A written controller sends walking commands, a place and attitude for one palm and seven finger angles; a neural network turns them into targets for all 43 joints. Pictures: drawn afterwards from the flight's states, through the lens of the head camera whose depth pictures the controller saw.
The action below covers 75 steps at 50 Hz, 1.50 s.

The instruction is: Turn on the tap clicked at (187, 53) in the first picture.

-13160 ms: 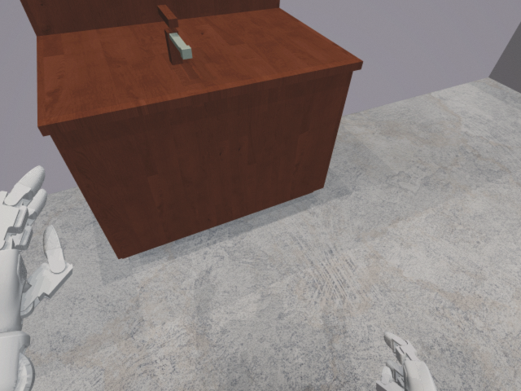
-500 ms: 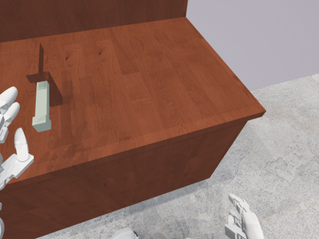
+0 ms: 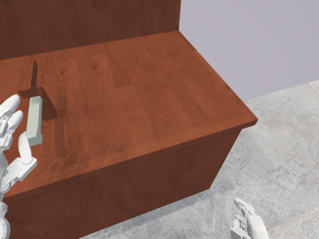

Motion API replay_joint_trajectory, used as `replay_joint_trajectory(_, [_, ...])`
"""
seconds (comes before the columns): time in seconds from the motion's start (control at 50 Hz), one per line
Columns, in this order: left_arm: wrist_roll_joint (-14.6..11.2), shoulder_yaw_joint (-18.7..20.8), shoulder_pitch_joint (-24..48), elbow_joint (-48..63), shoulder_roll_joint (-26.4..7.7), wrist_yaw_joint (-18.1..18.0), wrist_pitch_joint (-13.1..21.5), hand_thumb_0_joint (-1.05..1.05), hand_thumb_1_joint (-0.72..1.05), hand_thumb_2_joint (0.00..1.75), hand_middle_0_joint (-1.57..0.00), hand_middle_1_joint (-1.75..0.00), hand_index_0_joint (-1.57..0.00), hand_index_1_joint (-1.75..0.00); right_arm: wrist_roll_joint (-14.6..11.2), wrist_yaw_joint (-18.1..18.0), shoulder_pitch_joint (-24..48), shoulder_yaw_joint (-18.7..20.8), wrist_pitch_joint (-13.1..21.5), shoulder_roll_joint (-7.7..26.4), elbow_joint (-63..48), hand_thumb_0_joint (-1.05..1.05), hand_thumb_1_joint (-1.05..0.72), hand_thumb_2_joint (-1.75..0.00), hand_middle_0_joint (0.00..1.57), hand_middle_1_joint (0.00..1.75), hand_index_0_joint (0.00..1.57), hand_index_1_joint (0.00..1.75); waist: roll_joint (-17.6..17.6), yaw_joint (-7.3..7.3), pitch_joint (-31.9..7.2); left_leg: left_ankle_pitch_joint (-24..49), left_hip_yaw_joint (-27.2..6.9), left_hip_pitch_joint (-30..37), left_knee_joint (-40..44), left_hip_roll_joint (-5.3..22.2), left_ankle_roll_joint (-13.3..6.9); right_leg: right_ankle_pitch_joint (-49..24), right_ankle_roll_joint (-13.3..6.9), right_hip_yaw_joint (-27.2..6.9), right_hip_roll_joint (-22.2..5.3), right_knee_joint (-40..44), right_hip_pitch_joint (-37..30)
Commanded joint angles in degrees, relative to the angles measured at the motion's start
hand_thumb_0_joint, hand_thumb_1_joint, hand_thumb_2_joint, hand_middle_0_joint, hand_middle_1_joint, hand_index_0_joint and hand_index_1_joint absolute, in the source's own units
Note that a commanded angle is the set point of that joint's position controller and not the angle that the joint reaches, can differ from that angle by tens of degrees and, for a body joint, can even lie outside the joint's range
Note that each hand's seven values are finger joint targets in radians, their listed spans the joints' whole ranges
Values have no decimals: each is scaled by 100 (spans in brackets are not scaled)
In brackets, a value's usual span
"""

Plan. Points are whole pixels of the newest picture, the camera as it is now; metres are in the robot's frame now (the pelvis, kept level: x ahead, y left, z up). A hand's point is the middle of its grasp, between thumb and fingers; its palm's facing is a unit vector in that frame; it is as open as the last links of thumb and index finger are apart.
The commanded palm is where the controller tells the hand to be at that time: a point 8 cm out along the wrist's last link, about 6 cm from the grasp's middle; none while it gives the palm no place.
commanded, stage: shuffle to correct the standing spot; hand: left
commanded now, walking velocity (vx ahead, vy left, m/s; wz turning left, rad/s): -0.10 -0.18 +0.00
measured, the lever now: (33, 137) +0.31 +0.32 +0.10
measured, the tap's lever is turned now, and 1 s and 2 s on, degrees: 0 0 0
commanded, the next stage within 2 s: come to a stop and stand still in 1.32 s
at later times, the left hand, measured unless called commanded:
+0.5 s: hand (34, 164) +0.21 +0.23 +0.18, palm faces +0.30 -0.83 -0.47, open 7.4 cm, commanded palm +0.15 +0.28 +0.19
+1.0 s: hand (23, 181) +0.18 +0.24 +0.17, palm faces +0.35 -0.85 -0.39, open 7.4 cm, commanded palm +0.13 +0.29 +0.19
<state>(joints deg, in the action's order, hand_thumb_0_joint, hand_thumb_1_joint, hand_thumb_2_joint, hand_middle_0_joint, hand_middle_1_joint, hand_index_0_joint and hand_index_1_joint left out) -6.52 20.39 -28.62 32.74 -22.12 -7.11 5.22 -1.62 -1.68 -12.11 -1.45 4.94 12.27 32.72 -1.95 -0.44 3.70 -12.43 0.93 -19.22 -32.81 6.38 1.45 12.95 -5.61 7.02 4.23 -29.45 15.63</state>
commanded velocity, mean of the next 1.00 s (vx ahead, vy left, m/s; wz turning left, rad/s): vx -0.20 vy -0.18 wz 0.00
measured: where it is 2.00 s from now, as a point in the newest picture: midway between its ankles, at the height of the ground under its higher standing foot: outside the picture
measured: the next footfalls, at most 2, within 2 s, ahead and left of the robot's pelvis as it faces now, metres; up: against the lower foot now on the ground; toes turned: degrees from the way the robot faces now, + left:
none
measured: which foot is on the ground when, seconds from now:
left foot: down 0.00-1.00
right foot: down 0.00-1.00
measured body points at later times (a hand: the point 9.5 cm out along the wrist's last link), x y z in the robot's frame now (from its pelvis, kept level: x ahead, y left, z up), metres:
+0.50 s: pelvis -0.01 +0.00 +0.00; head +0.05 +0.00 +0.44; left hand +0.18 +0.27 +0.20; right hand +0.19 -0.21 -0.09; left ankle +0.06 +0.16 -0.73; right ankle +0.04 -0.06 -0.73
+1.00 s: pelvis -0.03 +0.01 +0.00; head +0.00 +0.01 +0.44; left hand +0.15 +0.28 +0.19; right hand +0.14 -0.21 -0.09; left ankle +0.04 +0.16 -0.72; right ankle +0.04 -0.06 -0.73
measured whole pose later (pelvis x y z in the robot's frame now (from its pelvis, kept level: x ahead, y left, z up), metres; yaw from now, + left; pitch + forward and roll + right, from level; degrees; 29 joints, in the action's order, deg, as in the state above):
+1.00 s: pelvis -0.03 +0.01 +0.00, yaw +0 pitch -2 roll -1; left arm -6.1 19.6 -29.0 36.1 -22.1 -7.5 4.5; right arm -1.1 -1.2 -11.0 -2.1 4.6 11.2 32.2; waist -0.9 -0.9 5.5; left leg -20.7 1.5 -22.6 -39.1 5.3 0.6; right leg 11.0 -5.4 7.1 2.8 -31.6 19.0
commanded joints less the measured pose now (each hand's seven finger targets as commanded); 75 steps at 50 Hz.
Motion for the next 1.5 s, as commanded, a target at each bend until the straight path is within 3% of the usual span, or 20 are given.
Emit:
replay_joint_trajectory(0.0, [-60, 512, 456, 1047, -862, -95, 302, 0, 90, 90, -20, -30, -20, -30, -19, -37, 591, 246, 265, 599, -942, 0, -90, -90, 20, 30, 20, 30, 113, 74, -764, -351, -412, 569, 395, 274, -264, -99, 275, -1117, -1145, 911, 99])
replay_joint_trajectory(0.08, [-31, 605, 410, 1274, -977, -124, 315, 0, 90, 90, -20, -30, -20, -30, -22, -55, 683, 213, 242, 532, -1001, 0, -90, -90, 20, 30, 20, 30, -164, 38, -497, -162, -413, 397, 512, 316, -278, -396, 349, -1127, -1107, 945, 57])
replay_joint_trajectory(0.22, [-59, 827, -70, 1509, -1034, -111, 403, 0, 90, 90, -20, -30, -20, -30, 1, -43, 689, 273, 154, 461, -1049, 0, -90, -90, 20, 30, 20, 30, -228, -27, -1196, 1753, -423, 774, 262, 425, -203, -2077, 391, -996, -1176, 547, -446])
replay_joint_trajectory(0.32, [-47, 919, -316, 1461, -1032, -68, 489, 0, 90, 90, -20, -30, -20, -30, 20, -57, 713, 343, 87, 426, -1034, 0, -90, -90, 20, 30, 20, 30, 22, -9, -1439, 1822, -351, 845, 27, 389, -162, -2420, 320, -1019, -1328, 471, -341])
replay_joint_trajectory(0.52, [-54, 985, -188, 1659, -1089, -136, 683, 0, 90, 90, -20, -30, -20, -30, 54, -121, 694, 336, 229, 365, -945, 0, -90, -90, 20, 30, 20, 30, 117, 50, -1042, -710, -372, 665, 37, 158, -183, -18, 125, -1269, -1503, 835, 739])
replay_joint_trajectory(0.6, [-68, 885, -71, 1752, -1038, -178, 540, 0, 90, 90, -20, -30, -20, -30, 52, -146, 674, 272, 235, 456, -1055, 0, -90, -90, 20, 30, 20, 30, -108, 44, -835, -1379, -595, 407, 385, 399, -291, 1201, 322, -1093, -1174, 805, 920])
replay_joint_trajectory(0.66, [-5, 844, -19, 1744, -1003, -187, 482, 0, 90, 90, -20, -30, -20, -30, 64, -135, 703, 222, 255, 553, -1142, 0, -90, -90, 20, 30, 20, 30, -863, 20, -787, -1922, -1225, -249, 1470, 843, -460, 966, 555, -728, -670, 224, 147])
replay_joint_trajectory(0.74, [92, 698, 83, 1489, -875, -160, 383, 0, 90, 90, -20, -30, -20, -30, 41, -71, 667, 227, 240, 609, -1170, 0, -90, -90, 20, 30, 20, 30, -1107, 3, -684, -2618, -1217, -680, 1920, 874, -422, 980, 530, -489, -430, -180, -394])
replay_joint_trajectory(0.84, [115, 626, 215, 1406, -909, -90, 300, 0, 90, 90, -20, -30, -20, -30, 47, 21, 494, 289, 223, 571, -1124, 0, -90, -90, 20, 30, 20, 30, -269, 37, -611, -1876, -490, -200, 890, 340, -269, 818, 346, -662, -642, 809, -187])
replay_joint_trajectory(0.92, [16, 624, 358, 1417, -972, -177, 247, 0, 90, 90, -20, -30, -20, -30, 41, 13, 471, 254, 275, 496, -940, 0, -90, -90, 20, 30, 20, 30, 524, 99, -848, -1018, 76, 807, -1168, -156, -106, 1663, -229, -1661, -1658, 1534, 1135])
replay_joint_trajectory(0.96, [-28, 564, 262, 1261, -945, -218, 209, 0, 90, 90, -20, -30, -20, -30, 54, -5, 463, 214, 222, 473, -870, 0, -90, -90, 20, 30, 20, 30, 621, 133, -849, -910, 61, 799, -999, -136, -142, 1711, -196, -1545, -1666, 1415, 1084])
replay_joint_trajectory(1.0, [-50, 597, 389, 1260, -963, -237, 218, 0, 90, 90, -20, -30, -20, -30, 40, -42, 599, 211, 197, 533, -873, 0, -90, -90, 20, 30, 20, 30, 428, 130, -583, -1024, -203, 564, -211, -2, -235, 1484, -34, -1316, -1442, 1092, 883])
replay_joint_trajectory(1.06, [12, 672, 294, 1425, -1024, -247, 306, 0, 90, 90, -20, -30, -20, -30, 43, -84, 731, 193, 130, 642, -968, 0, -90, -90, 20, 30, 20, 30, -1211, 63, -436, -1946, -1581, -143, 1720, 884, -591, 855, 514, -700, -604, -1, 190])
replay_joint_trajectory(1.1, [97, 694, 278, 1378, -977, -233, 297, 0, 90, 90, -20, -30, -20, -30, 16, -48, 770, 202, 81, 604, -999, 0, -90, -90, 20, 30, 20, 30, -1343, 15, -381, -2754, -1510, -937, 1978, 977, -583, 797, 540, -720, -529, -242, -521])
replay_joint_trajectory(1.16, [139, 658, 322, 1248, -969, -207, 283, 0, 90, 90, -20, -30, -20, -30, 22, -15, 683, 235, 113, 582, -1019, 0, -90, -90, 20, 30, 20, 30, -564, 32, -437, -1873, -927, -535, 1251, 567, -420, 482, 480, -754, -586, 576, -523])
replay_joint_trajectory(1.2, [112, 626, 400, 1176, -985, -186, 255, 0, 90, 90, -20, -30, -20, -30, 31, -1, 600, 287, 162, 565, -981, 0, -90, -90, 20, 30, 20, 30, 163, 63, -620, -1282, -302, -179, 335, 198, -275, 642, 301, -1149, -980, 1049, -244])
replay_joint_trajectory(1.28, [-29, 497, 310, 891, -893, -231, 136, 0, 90, 90, -20, -30, -20, -30, 21, 19, 453, 265, 205, 512, -813, 0, -90, -90, 20, 30, 20, 30, 667, 85, -844, -488, 31, 303, -950, -139, -154, 885, -66, -1962, -1776, 1610, 207])
replay_joint_trajectory(1.34, [-52, 542, 312, 942, -979, -257, 193, 0, 90, 90, -20, -30, -20, -30, 31, -7, 576, 211, 185, 497, -779, 0, -90, -90, 20, 30, 20, 30, 419, 75, -847, -294, -62, 343, -179, -42, -182, 112, -61, -1636, -1710, 1239, -162])
replay_joint_trajectory(1.42, [-50, 692, 123, 1351, -1109, -261, 284, 0, 90, 90, -20, -30, -20, -30, 31, -108, 823, 241, 130, 650, -967, 0, -90, -90, 20, 30, 20, 30, -381, -30, -849, 911, -705, 797, 828, 517, -418, -973, 553, -1013, -1084, 659, -330])
replay_joint_trajectory(1.48, [33, 797, -28, 1533, -1106, -328, 288, 0, 90, 90, -20, -30, -20, -30, -12, -90, 733, 273, 75, 537, -968, 0, -90, -90, 20, 30, 20, 30, -409, -30, -1335, 1246, -308, 592, 274, 263, -296, -2205, 692, -1186, -1259, 644, -1136])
